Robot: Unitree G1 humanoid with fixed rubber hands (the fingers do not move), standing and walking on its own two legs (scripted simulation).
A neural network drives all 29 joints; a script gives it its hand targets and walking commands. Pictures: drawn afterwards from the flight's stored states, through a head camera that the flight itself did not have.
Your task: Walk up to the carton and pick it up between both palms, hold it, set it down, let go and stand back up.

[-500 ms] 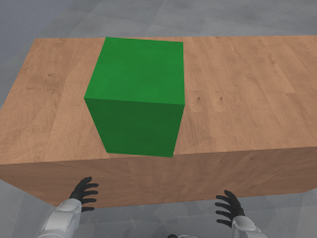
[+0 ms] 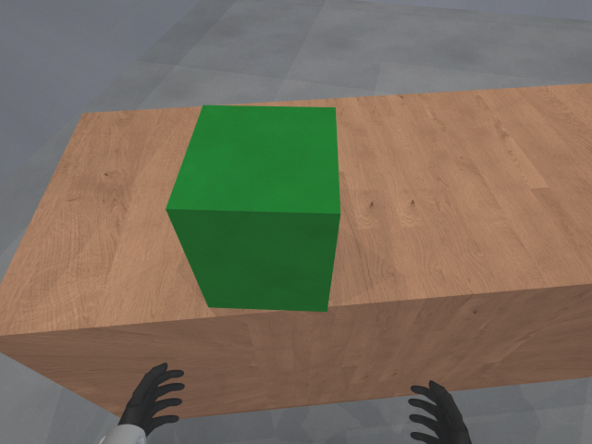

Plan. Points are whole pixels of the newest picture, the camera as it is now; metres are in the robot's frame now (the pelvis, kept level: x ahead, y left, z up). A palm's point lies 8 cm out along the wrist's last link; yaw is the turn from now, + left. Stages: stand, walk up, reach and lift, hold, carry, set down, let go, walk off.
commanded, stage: reach and lift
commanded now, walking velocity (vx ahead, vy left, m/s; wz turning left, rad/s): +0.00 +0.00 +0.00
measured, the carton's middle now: (268, 213) +0.45 +0.05 +0.04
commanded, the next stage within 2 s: none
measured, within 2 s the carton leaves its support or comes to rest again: neither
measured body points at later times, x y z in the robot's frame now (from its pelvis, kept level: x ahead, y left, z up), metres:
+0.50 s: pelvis +0.03 +0.01 +0.00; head +0.04 +0.01 +0.45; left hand +0.21 +0.24 -0.02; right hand +0.20 -0.16 -0.02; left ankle +0.01 +0.11 -0.74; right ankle +0.04 -0.10 -0.74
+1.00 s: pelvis +0.04 +0.03 +0.00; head +0.05 +0.04 +0.45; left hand +0.25 +0.26 +0.02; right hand +0.26 -0.15 +0.03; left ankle +0.01 +0.11 -0.74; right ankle +0.04 -0.10 -0.74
